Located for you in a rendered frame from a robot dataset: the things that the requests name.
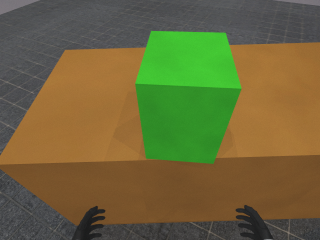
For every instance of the left robot hand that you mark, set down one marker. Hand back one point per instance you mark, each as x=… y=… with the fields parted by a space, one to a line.
x=85 y=227

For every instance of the pedestal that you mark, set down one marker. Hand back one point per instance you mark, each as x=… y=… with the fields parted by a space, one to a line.
x=80 y=144

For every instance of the carton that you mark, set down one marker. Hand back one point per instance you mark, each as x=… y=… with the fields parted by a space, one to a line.
x=187 y=88

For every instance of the right robot hand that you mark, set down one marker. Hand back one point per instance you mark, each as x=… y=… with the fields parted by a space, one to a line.
x=258 y=227

